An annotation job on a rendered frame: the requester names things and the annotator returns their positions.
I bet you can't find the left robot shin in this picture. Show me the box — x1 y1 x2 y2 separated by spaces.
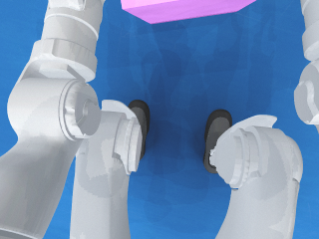
75 100 140 158

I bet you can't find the carton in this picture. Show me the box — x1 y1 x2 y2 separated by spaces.
121 0 256 24

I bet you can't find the right robot foot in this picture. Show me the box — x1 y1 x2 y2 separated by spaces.
202 109 232 174

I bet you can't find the right robot forearm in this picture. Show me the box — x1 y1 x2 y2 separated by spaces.
300 0 319 62

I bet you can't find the robot left upper arm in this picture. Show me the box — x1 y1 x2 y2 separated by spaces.
0 78 102 239

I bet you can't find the left robot forearm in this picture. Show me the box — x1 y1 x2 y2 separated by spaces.
7 0 106 115

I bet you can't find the robot right upper arm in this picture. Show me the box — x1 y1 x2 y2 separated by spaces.
294 58 319 133

